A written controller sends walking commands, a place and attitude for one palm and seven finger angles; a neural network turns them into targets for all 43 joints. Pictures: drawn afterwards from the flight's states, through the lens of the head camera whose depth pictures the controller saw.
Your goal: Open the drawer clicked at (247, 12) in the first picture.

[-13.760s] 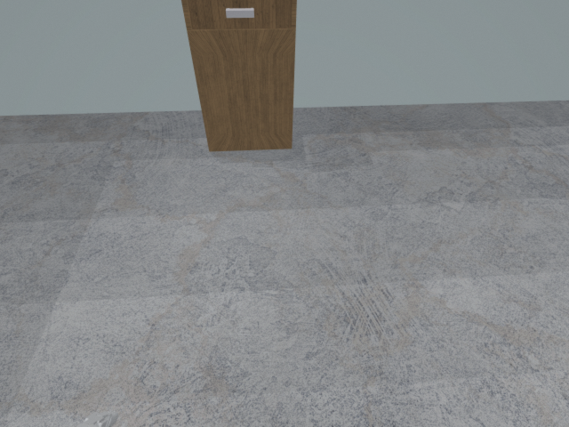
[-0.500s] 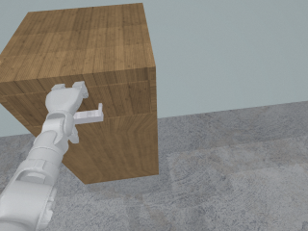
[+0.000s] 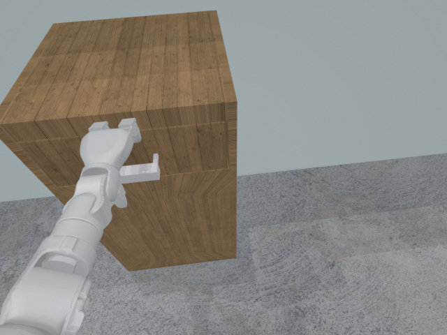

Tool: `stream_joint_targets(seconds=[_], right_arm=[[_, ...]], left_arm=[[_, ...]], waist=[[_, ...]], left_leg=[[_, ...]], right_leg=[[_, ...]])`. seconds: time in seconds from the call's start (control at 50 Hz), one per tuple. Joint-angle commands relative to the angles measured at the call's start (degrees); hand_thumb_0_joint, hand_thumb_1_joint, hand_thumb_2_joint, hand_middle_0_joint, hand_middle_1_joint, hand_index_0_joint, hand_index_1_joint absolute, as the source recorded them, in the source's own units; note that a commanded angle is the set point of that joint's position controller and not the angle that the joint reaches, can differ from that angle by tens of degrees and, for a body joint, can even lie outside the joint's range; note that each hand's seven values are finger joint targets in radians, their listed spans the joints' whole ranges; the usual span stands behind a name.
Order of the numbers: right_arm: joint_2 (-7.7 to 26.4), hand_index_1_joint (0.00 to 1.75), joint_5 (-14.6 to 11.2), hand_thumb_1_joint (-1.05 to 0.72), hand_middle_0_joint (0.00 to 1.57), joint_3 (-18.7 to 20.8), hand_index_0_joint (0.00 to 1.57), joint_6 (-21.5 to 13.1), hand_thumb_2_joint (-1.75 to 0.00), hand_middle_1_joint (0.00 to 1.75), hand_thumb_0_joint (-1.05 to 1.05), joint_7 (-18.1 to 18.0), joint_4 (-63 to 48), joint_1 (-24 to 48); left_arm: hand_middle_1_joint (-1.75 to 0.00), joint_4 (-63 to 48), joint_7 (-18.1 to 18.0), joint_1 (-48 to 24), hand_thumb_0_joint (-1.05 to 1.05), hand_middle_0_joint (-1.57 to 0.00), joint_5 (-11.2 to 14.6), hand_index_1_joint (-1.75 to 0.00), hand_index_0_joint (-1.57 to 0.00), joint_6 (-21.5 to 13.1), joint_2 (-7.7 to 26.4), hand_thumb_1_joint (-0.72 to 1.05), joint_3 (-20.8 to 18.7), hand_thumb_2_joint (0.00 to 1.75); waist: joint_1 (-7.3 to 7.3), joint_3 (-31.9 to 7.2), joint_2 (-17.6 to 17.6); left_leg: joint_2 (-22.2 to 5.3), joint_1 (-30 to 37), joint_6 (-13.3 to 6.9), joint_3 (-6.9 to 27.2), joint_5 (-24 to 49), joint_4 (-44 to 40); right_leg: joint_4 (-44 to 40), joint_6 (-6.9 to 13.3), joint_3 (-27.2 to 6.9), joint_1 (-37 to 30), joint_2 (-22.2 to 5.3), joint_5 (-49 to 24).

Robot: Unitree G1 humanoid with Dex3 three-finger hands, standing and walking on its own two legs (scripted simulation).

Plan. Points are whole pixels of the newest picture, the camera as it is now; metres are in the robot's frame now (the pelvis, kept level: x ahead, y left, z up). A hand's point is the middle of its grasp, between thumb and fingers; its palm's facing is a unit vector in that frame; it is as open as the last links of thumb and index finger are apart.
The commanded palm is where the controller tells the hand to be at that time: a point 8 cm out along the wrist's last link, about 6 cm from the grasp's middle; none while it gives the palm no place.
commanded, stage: move the hooked fingers above the handle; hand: left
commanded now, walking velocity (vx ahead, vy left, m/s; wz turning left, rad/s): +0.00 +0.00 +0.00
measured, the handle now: (133, 166) +0.47 +0.22 -0.01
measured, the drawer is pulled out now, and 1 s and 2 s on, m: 0.00 0.00 0.00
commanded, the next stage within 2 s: none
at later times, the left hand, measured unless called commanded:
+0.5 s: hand (133, 162) +0.43 +0.19 +0.06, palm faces +0.05 -0.02 -1.00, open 13.7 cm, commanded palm +0.41 +0.23 +0.12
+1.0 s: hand (114, 176) +0.41 +0.23 +0.05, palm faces -0.08 -0.02 -1.00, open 13.8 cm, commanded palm +0.41 +0.23 +0.12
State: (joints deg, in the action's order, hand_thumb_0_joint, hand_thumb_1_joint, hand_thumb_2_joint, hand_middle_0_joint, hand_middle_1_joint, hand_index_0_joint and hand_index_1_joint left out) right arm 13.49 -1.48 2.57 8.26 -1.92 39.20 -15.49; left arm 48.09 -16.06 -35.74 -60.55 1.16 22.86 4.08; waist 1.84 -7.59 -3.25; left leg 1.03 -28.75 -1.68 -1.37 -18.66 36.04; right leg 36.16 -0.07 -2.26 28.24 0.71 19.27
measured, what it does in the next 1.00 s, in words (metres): stands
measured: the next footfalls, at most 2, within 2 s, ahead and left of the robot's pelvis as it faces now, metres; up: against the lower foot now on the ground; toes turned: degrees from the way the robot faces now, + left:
none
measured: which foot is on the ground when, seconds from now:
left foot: down 0.00-1.00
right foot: down 0.00-1.00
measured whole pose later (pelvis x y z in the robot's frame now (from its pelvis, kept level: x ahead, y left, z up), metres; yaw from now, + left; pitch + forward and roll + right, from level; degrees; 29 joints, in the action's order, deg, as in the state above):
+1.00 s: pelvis +0.00 -0.02 +0.00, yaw +3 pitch +11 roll +0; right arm 16.6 -1.7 5.0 6.1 -4.3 39.8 -17.8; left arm 45.7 -10.3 -34.6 -58.1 -4.8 27.2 6.6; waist 1.0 -6.0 -2.6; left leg 0.5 -29.6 -0.2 1.6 -18.2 36.4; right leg 36.1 1.4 0.8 28.0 1.2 19.5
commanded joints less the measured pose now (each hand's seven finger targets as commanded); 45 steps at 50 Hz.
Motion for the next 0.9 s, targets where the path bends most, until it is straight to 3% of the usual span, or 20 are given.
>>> stream_joint_targets(seconds=[0.0, 0.1, 0.12, 0.14, 0.16, 0.18, 0.22, 0.24, 0.26, 0.28, 0.32, 0.38, 0.42, 0.48, 0.52, 0.6, 0.64, 0.76, 0.82, 0.88], right_arm=[[8.7, 0.3, 0.03, -0.9, 0.2, 2.66, 0.2, -1.26, -0.9, 0.3, 0.0, -0.9, -6.53, -0.21], [8.77, 0.3, -0.13, -0.9, 0.2, 3.19, 0.2, -1.92, -0.9, 0.3, 0.0, -1.07, -6.81, -0.75], [8.55, 0.3, -0.05, -0.9, 0.2, 3.28, 0.2, -2.16, -0.9, 0.3, 0.0, -1.08, -6.83, -0.96], [8.45, 0.3, 0.02, -0.9, 0.2, 3.53, 0.2, -2.54, -0.9, 0.3, 0.0, -1.16, -6.4, -1.44], [8.57, 0.3, 0.18, -0.9, 0.2, 3.59, 0.2, -2.58, -0.9, 0.3, 0.0, -1.25, -5.92, -1.79], [8.3, 0.3, 0.29, -0.9, 0.2, 3.54, 0.2, -2.83, -0.9, 0.3, 0.0, -1.31, -5.77, -2.06], [8.44, 0.3, 0.55, -0.9, 0.2, 3.66, 0.2, -3.02, -0.9, 0.3, 0.0, -1.42, -5.17, -2.66], [8.38, 0.3, 0.49, -0.9, 0.2, 3.59, 0.2, -3.18, -0.9, 0.3, 0.0, -1.33, -5.03, -3.04], [8.24, 0.3, 0.49, -0.9, 0.2, 3.5, 0.2, -3.13, -0.9, 0.3, 0.0, -1.29, -4.59, -2.94], [8.31, 0.3, 0.67, -0.9, 0.2, 3.42, 0.2, -3.19, -0.9, 0.3, 0.0, -1.17, -4.22, -3.3], [8.57, 0.3, 0.94, -0.9, 0.2, 3.07, 0.2, -2.88, -0.9, 0.3, 0.0, -0.97, -3.93, -3.08], [8.2, 0.3, 0.89, -0.9, 0.2, 2.27, 0.2, -2.21, -0.9, 0.3, 0.0, -0.84, -4.39, -1.55], [8.37, 0.3, 0.74, -0.9, 0.2, 2.29, 0.2, -1.79, -0.9, 0.3, 0.0, -1.02, -4.62, -0.73], [8.25, 0.3, 0.16, -0.9, 0.2, 1.94, 0.2, -1.28, -0.9, 0.3, 0.0, -1.53, -4.87, 0.07], [8.49, 0.3, -0.09, -0.9, 0.2, 1.61, 0.2, -0.98, -0.9, 0.3, 0.0, -2.23, -5.01, 0.8], [8.26, 0.3, -0.58, -0.9, 0.2, 1.27, 0.2, -1.09, -0.9, 0.3, 0.0, -3.4, -5.8, 1.45], [8.21, 0.3, -0.59, -0.9, 0.2, 1.32, 0.2, -1.31, -0.9, 0.3, 0.0, -3.68, -6.28, 1.25], [8.77, 0.3, -0.65, -0.9, 0.2, 2.0, 0.2, -2.5, -0.9, 0.3, 0.0, -3.76, -6.49, -0.36], [8.77, 0.3, -0.37, -0.9, 0.2, 2.89, 0.2, -3.2, -0.9, 0.3, 0.0, -3.19, -6.36, -1.66], [8.74, 0.3, -0.13, -0.9, 0.2, 3.78, 0.2, -3.58, -0.9, 0.3, 0.0, -2.8, -5.67, -2.87]], left_arm=[[-1.2, -10.11, -0.41, -19.82, 0.0, -0.3, 0.61, -1.2, -0.3, 2.53, 17.92, -0.5, -6.5, 0.3], [-1.2, -13.52, 2.88, -22.48, 0.0, -0.3, 1.26, -1.2, -0.3, 0.28, 11.33, -0.5, 0.02, 0.3], [-1.2, -15.78, 3.51, -25.47, 0.0, -0.3, 1.77, -1.2, -0.3, -0.63, 7.89, -0.5, 3.46, 0.3], [-1.2, -16.76, 3.67, -26.54, 0.0, -0.3, 1.92, -1.2, -0.3, -1.55, 8.53, -0.5, 2.96, 0.3], [-1.2, -17.13, 3.59, -28.8, 0.0, -0.3, 1.79, -1.2, -0.3, -2.36, 8.67, -0.5, 3.3, 0.3], [-1.2, -17.65, 3.5, -30.53, 0.0, -0.3, 2.12, -1.2, -0.3, -3.11, 6.94, -0.5, 4.77, 0.3], [-1.2, -18.36, 2.49, -32.91, 0.0, -0.3, 1.83, -1.2, -0.3, -4.58, 9.61, -0.5, 2.61, 0.3], [-1.2, -18.58, 1.49, -33.52, 0.0, -0.3, 1.55, -1.2, -0.3, -5.0, 11.29, -0.5, 0.88, 0.3], [-1.2, -16.87, 0.46, -33.66, 0.0, -0.3, 1.01, -1.2, -0.3, -4.8, 10.88, -0.5, 1.06, 0.3], [-1.2, -16.31, -0.84, -33.72, 0.0, -0.3, 0.77, -1.2, -0.3, -4.67, 13.0, -0.5, -1.44, 0.3], [-1.2, -12.57, -3.03, -31.99, 0.0, -0.3, 0.12, -1.2, -0.3, -2.95, 17.26, -0.5, -5.66, 0.3], [-1.2, -8.0, -4.97, -28.14, 0.0, -0.3, -0.29, -1.2, -0.3, 1.46, 20.08, -0.5, -8.43, 0.3], [-1.2, -7.61, -4.97, -27.92, 0.0, -0.3, -0.61, -1.2, -0.3, 3.44, 21.16, -0.5, -8.93, 0.3], [-1.2, -6.65, -4.13, -28.51, 0.0, -0.3, -0.2, -1.2, -0.3, 5.57, 20.59, -0.5, -7.22, 0.3], [-1.2, -5.44, -3.19, -27.81, 0.0, -0.3, -0.18, -1.2, -0.3, 6.03, 23.68, -0.5, -9.04, 0.3], [-1.2, -4.81, -0.65, -25.37, 0.0, -0.3, 0.99, -1.2, -0.3, 5.13, 22.92, -0.5, -7.9, 0.3], [-1.2, -5.18, 0.28, -23.93, 0.0, -0.3, 0.6, -1.2, -0.3, 3.56, 24.55, -0.5, -9.29, 0.3], [-1.2, -4.61, 2.46, -21.06, 0.0, -0.3, 0.6, -1.2, -0.3, -0.36, 21.66, -0.5, -7.41, 0.3], [-1.2, -9.78, 3.79, -24.29, 0.0, -0.3, 1.39, -1.2, -0.3, -3.44, 16.02, -0.5, -2.45, 0.3], [-1.2, -14.79, 4.18, -26.2, 0.0, -0.3, 2.39, -1.2, -0.3, -6.43, 13.1, -0.5, -0.1, 0.3]], waist=[[-1.55, -17.01, 5.13], [1.12, -14.66, 4.11], [2.4, -15.05, 2.96], [2.22, -15.11, 1.61], [3.07, -14.64, 1.32], [3.37, -14.68, 1.05], [3.27, -15.59, 0.21], [2.41, -17.45, -1.05], [2.7, -16.64, -0.87], [1.7, -18.11, -0.63], [0.28, -19.43, 0.0], [-1.42, -19.31, 2.27], [-1.51, -20.47, 4.01], [-0.99, -18.73, 4.82], [-1.24, -18.03, 6.92], [-1.18, -15.38, 7.22], [-2.04, -16.41, 6.65], [-0.63, -14.12, 6.61], [1.55, -16.61, 4.17], [2.66, -17.96, 2.3]], left_leg=[[0.41, 9.29, -0.86, -0.91, 22.33, -3.51], [0.16, 12.75, -1.2, -0.07, 20.67, -3.03], [0.15, 14.39, -1.14, 0.43, 20.55, -2.83], [0.04, 15.38, -1.13, 0.72, 20.02, -2.6], [-0.02, 16.15, -1.03, 1.28, 19.58, -2.27], [0.19, 16.29, -1.04, 1.47, 19.13, -2.1], [0.39, 16.27, -0.81, 2.05, 18.76, -1.63], [0.47, 16.63, -0.68, 2.41, 19.01, -1.55], [0.54, 16.04, -0.56, 2.31, 19.1, -1.25], [0.57, 15.33, -0.43, 2.23, 19.89, -1.21], [0.94, 12.74, -0.15, 1.9, 20.78, -1.09], [1.2, 8.01, -0.27, 0.15, 21.01, -1.58], [1.32, 7.0, -0.42, -0.57, 21.37, -1.82], [1.35, 6.47, -0.7, -1.3, 18.94, -3.12], [1.48, 5.09, -0.92, -1.51, 17.3, -3.68], [1.53, 4.24, -1.17, -2.38, 13.92, -4.84], [1.55, 4.14, -1.23, -2.47, 14.4, -4.91], [1.25, 3.71, -1.4, -2.3, 12.97, -4.15], [1.39, 7.3, -1.71, -1.91, 15.5, -2.53], [1.47, 10.61, -1.84, -1.1, 17.27, -1.04]], right_leg=[[-3.37, 2.32, 3.04, -11.44, 1.44, -21.41], [-4.56, 2.18, 3.12, -6.73, 1.53, -17.88], [-4.76, 2.2, 3.23, -5.35, 1.47, -16.54], [-4.81, 2.24, 3.12, -4.04, 1.53, -15.41], [-4.62, 2.29, 3.25, -2.37, 1.65, -14.44], [-4.58, 2.25, 3.31, -1.74, 1.6, -13.76], [-4.02, 2.51, 3.31, -1.26, 1.65, -12.73], [-3.44, 2.69, 3.33, -1.23, 1.75, -12.77], [-3.08, 2.79, 3.57, -0.53, 1.91, -12.86], [-2.54, 2.88, 3.72, -1.46, 1.96, -13.49], [-1.74, 3.08, 3.77, -3.64, 2.1, -14.73], [-1.55, 2.71, 3.21, -8.51, 1.76, -18.72], [-1.98, 2.43, 2.74, -11.47, 1.5, -20.81], [-3.38, 1.93, 2.36, -12.51, 1.18, -20.24], [-4.2, 1.55, 1.75, -14.45, 0.88, -19.51], [-5.89, 0.97, 0.87, -15.17, 0.26, -18.34], [-5.64, 1.03, 0.51, -16.39, 0.17, -18.92], [-5.85, 0.85, 0.34, -13.43, 0.06, -18.07], [-5.44, 0.94, 0.27, -11.77, 0.09, -21.12], [-4.89, 1.16, 0.51, -8.56, 0.58, -21.24]])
